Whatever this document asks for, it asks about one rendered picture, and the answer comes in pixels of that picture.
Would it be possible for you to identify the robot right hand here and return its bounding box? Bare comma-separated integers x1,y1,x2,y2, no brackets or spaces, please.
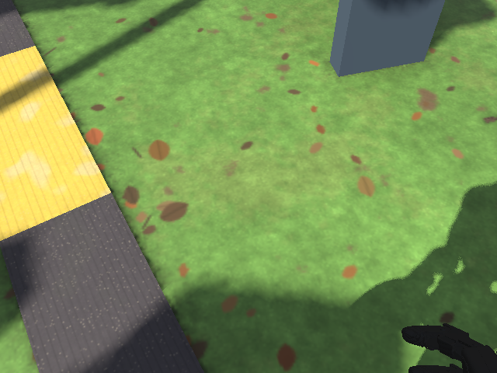
401,323,497,373

